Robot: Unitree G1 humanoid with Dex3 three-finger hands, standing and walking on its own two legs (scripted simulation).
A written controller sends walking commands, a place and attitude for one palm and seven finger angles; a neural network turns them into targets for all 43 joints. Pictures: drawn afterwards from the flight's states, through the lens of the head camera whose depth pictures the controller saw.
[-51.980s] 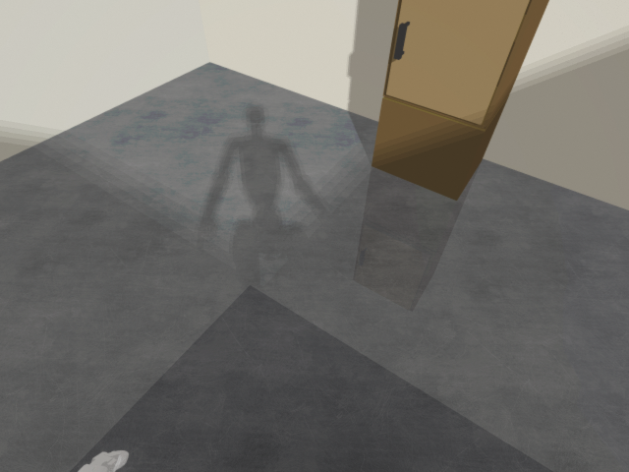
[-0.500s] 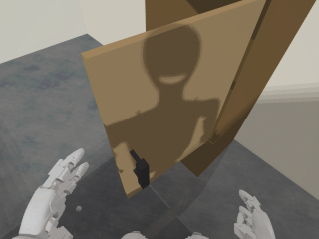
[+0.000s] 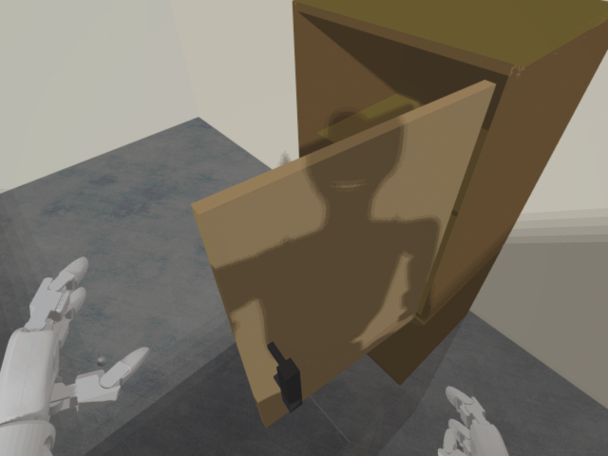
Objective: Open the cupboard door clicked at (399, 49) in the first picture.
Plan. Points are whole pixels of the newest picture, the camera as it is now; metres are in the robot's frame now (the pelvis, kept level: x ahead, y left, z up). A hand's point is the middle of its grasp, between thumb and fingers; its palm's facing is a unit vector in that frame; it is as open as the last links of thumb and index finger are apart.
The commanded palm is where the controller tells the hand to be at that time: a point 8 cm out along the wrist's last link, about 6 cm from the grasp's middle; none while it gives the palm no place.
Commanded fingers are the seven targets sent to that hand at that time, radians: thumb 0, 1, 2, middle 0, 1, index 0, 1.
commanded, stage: draw the hand back to the body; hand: left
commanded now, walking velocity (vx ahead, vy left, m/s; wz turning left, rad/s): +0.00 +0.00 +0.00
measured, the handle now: (283, 375) +0.26 +0.07 -0.09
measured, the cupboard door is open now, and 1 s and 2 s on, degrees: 84 84 84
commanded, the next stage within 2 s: step back with the hand held close in 0.60 s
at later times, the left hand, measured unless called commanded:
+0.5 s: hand (96, 335) +0.18 +0.22 +0.16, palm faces +0.41 -0.81 -0.42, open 7.5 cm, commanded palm +0.13 +0.27 +0.19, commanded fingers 0.00 0.90 0.90 -0.20 -0.30 -0.20 -0.30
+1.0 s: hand (92, 340) +0.18 +0.22 +0.17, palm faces +0.32 -0.81 -0.50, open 7.4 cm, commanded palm +0.12 +0.27 +0.19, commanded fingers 0.00 0.90 0.90 -0.20 -0.30 -0.20 -0.30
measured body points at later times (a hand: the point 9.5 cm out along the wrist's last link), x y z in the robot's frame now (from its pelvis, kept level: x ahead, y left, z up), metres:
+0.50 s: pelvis -0.01 -0.03 +0.02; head -0.02 -0.05 +0.47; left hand +0.16 +0.27 +0.19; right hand +0.18 -0.26 -0.07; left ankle -0.04 +0.08 -0.72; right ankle -0.01 -0.12 -0.72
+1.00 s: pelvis -0.04 -0.02 +0.02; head -0.03 -0.03 +0.47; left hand +0.15 +0.27 +0.19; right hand +0.13 -0.27 -0.06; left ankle -0.04 +0.08 -0.72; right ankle -0.01 -0.12 -0.72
